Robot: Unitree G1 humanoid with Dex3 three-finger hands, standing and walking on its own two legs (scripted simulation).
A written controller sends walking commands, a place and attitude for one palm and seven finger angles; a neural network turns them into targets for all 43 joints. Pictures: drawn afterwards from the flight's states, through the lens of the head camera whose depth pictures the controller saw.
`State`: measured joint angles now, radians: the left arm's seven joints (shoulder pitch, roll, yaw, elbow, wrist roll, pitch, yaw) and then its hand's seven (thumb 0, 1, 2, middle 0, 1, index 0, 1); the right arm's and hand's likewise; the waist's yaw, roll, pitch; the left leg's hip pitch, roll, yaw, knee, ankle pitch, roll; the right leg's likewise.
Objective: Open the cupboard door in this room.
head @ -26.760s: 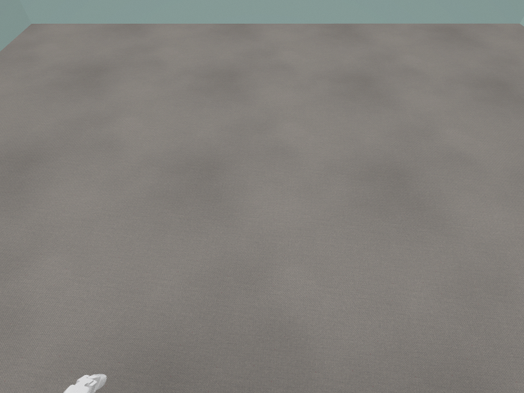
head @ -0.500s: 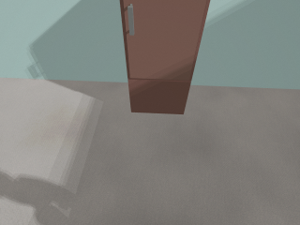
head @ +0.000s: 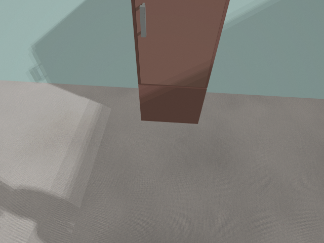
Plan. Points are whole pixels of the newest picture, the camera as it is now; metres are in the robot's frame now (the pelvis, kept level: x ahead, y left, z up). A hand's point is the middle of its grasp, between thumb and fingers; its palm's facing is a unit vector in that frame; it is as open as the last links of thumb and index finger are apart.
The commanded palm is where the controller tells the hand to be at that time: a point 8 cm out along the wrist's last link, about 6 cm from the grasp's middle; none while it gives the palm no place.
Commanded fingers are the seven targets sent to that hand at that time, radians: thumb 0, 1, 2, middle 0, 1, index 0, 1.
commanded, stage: look at it before walking up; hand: left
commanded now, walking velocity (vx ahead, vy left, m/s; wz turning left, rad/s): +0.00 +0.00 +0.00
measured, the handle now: (143, 20) +1.08 +0.17 +0.06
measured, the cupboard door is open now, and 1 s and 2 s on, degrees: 0 0 0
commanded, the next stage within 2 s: walk to a spot facing it in 0.18 s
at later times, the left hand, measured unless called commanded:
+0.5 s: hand out of the picture +0.00 +0.18 -0.18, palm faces -0.03 -0.98 -0.18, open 7.4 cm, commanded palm none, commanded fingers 0.00 0.90 0.90 -0.20 -0.30 -0.20 -0.30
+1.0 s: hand out of the picture +0.10 +0.12 -0.18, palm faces +0.01 -0.99 -0.13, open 7.4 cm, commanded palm none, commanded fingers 0.00 0.90 0.90 -0.20 -0.30 -0.20 -0.30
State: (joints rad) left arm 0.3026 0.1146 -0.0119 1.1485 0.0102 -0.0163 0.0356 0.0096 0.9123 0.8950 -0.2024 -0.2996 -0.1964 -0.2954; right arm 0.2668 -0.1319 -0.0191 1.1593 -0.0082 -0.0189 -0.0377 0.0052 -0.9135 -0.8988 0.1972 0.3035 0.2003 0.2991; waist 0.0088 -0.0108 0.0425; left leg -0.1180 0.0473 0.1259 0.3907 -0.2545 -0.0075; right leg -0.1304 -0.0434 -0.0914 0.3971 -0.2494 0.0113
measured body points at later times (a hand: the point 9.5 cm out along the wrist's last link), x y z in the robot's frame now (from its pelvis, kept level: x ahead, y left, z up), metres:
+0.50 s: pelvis +0.02 +0.01 -0.01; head +0.03 +0.00 +0.44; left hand +0.01 +0.23 -0.17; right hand -0.01 -0.21 -0.17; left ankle -0.03 +0.12 -0.74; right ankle -0.02 -0.11 -0.73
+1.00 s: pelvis +0.18 -0.02 -0.01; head +0.24 -0.02 +0.43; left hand +0.10 +0.18 -0.16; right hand +0.27 -0.25 -0.16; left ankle +0.30 +0.09 -0.72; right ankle +0.04 -0.11 -0.74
